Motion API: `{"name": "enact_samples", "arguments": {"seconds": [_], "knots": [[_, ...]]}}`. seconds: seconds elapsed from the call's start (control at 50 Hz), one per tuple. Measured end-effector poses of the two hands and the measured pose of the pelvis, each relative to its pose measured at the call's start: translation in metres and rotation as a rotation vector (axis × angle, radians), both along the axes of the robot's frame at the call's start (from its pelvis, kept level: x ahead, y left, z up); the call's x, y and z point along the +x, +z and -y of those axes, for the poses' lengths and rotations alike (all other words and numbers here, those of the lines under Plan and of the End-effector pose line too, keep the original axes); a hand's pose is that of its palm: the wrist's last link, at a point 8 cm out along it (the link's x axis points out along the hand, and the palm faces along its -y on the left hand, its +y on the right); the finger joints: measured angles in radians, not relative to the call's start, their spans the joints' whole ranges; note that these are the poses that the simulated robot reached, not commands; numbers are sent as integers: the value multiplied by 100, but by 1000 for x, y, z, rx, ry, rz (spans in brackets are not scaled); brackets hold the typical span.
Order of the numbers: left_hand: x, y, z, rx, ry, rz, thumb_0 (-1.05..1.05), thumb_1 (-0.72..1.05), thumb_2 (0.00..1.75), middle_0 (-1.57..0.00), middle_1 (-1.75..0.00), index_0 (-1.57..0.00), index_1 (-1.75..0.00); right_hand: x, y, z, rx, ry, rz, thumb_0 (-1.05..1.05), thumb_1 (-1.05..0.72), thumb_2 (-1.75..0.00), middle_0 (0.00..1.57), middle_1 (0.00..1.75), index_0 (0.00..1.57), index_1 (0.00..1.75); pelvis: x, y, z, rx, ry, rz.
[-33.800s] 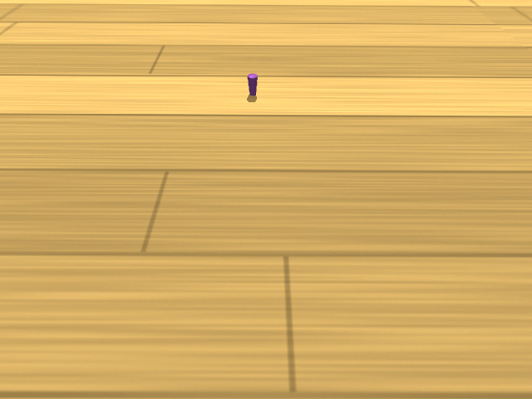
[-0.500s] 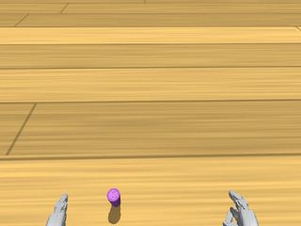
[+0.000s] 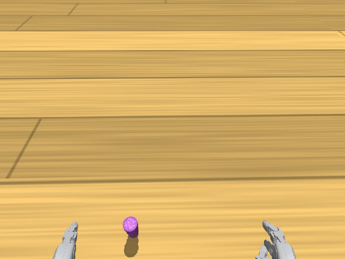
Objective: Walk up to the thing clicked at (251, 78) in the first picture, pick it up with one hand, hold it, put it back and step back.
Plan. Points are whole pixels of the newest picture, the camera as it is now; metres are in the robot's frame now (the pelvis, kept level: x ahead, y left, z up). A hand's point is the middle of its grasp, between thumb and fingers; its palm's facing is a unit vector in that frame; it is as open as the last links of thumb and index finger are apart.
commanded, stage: home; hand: left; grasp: from above
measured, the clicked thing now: (132, 228) +0.43 +0.20 -0.65
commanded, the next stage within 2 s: stand in 0.46 s
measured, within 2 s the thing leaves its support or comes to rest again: neither
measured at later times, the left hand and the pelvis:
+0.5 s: hand out of the picture +0.17 +0.18 -0.06, palm faces +0.11 -0.96 -0.27, open 17.5 cm; pelvis +0.00 +0.00 +0.00, yaw +0 degrees
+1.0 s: hand out of the picture +0.05 +0.25 -0.11, palm faces +0.00 -0.93 -0.36, open 9.4 cm; pelvis -0.01 +0.01 +0.04, yaw +1 degrees
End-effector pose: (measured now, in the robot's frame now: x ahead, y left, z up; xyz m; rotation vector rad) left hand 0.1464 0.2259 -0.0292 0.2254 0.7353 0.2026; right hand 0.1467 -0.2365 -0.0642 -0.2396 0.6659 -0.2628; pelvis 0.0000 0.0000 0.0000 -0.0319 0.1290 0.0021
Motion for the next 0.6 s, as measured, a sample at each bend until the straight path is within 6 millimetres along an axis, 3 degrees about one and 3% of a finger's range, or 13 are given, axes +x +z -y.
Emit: {"name": "enact_samples", "arguments": {"seconds": [0.56, 0.6], "knots": [[-2, 1, -1, 1, 1, 6, -1, -55, 5, -6, -5, -5, -5, 0, 0, -1, 0, 6, 8, 1, -90, -90, 21, 31, 21, 30, -2, 0, -1, 0, -1, 3], [-1, -7, -4, 33, -52, 4, -1, -55, 5, -6, -5, -5, -6, -2, -5, 0, -28, 74, -56, 1, -90, -90, 21, 31, 20, 30, -5, 2, 0, 8, 3, 36]]}}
